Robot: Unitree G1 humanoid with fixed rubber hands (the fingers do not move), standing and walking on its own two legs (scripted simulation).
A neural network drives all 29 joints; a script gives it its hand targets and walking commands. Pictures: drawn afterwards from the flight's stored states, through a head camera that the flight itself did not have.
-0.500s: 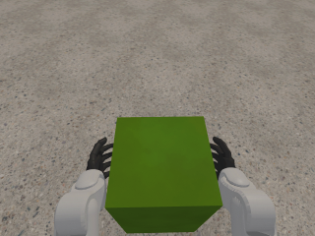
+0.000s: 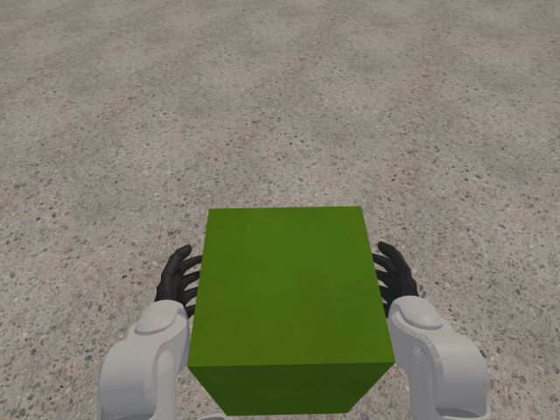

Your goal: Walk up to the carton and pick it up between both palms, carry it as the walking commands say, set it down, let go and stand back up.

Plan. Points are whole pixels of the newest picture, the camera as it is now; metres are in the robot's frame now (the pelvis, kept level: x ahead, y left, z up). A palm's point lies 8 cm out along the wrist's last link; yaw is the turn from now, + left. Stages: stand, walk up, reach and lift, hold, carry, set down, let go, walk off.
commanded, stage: carry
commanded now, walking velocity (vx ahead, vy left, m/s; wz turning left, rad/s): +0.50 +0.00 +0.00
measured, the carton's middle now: (286, 323) +0.25 +0.00 +0.02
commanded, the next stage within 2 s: none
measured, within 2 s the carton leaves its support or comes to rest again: neither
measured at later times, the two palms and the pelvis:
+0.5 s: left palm (192, 156) +0.57 +0.18 +0.07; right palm (337, 152) +0.56 -0.10 +0.08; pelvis +0.32 +0.04 +0.00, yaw -1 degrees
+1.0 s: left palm (231, 65) +0.88 +0.13 +0.10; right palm (342, 65) +0.89 -0.15 +0.09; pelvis +0.64 -0.02 +0.00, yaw +0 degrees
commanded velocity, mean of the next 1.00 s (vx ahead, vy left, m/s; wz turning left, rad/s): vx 0.50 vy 0.00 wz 0.00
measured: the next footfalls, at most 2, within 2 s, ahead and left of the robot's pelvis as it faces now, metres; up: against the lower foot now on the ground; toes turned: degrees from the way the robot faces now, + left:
left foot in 0.24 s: +0.33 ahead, +0.14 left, +0.00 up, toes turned +13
right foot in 0.70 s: +0.62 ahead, -0.10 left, +0.00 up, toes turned -9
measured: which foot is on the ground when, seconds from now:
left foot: up 0.00-0.22, down 0.24-0.72, up 0.74-1.00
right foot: down 0.00-0.26, up 0.28-0.68, down 0.70-1.00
